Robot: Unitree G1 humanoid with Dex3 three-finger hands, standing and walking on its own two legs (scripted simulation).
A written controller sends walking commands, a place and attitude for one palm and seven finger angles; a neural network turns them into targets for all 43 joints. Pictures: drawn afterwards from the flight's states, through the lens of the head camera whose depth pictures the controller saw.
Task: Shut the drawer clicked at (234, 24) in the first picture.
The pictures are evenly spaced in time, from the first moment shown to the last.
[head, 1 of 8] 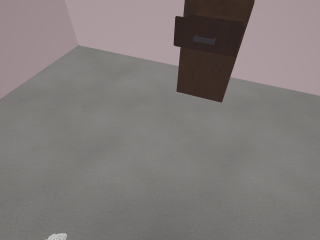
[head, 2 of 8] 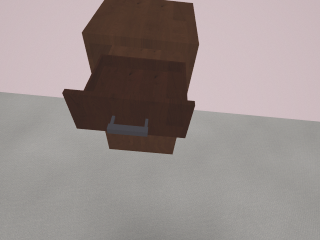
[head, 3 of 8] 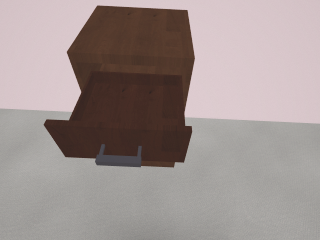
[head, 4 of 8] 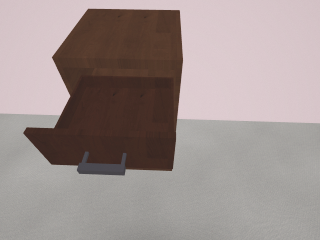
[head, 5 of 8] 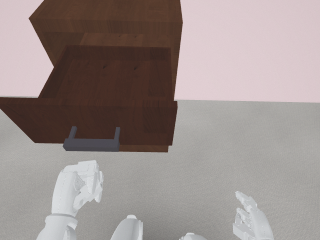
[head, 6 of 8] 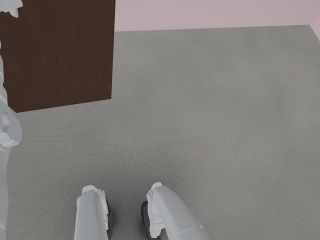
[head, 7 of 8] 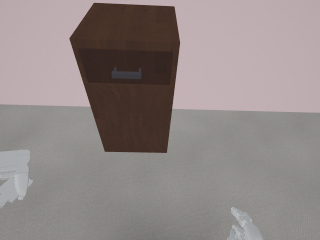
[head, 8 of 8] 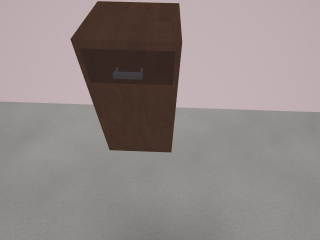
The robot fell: no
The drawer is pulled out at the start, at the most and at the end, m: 0.30 0.30 0.00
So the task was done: yes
